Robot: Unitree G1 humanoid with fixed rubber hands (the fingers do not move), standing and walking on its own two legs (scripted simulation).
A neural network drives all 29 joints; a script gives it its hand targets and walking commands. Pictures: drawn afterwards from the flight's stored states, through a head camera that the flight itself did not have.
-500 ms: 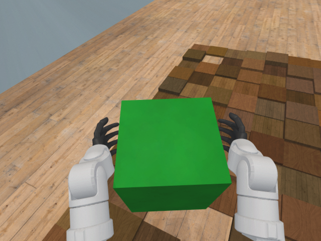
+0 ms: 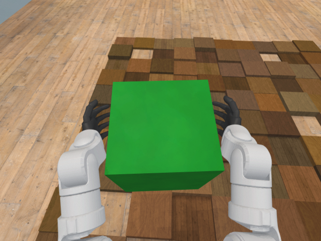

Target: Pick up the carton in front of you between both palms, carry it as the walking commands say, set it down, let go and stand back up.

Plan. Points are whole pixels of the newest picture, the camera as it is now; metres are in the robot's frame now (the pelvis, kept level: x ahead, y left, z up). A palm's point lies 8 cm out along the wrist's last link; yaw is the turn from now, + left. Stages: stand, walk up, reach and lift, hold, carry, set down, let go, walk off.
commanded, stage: carry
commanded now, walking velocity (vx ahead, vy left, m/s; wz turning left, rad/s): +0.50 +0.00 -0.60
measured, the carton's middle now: (161, 143) +0.35 +0.01 +0.05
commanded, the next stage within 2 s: none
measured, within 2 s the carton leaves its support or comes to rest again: neither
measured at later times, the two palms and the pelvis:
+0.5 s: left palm (158, 55) +0.67 +0.02 +0.11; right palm (253, 69) +0.58 -0.28 +0.11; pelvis +0.30 -0.04 -0.01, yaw -18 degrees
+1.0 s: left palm out of the picture +0.96 -0.02 +0.18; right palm (246, 5) +0.87 -0.32 +0.19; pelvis +0.59 -0.07 +0.06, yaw -13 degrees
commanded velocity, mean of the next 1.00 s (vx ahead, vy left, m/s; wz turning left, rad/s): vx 0.50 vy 0.00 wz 0.02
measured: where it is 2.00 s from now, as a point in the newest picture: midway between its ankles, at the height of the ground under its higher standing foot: (170, 110)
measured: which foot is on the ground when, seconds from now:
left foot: down 0.00-0.46, up 0.48-0.74, down 0.76-1.00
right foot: up 0.00-0.36, down 0.38-0.80, up 0.82-1.00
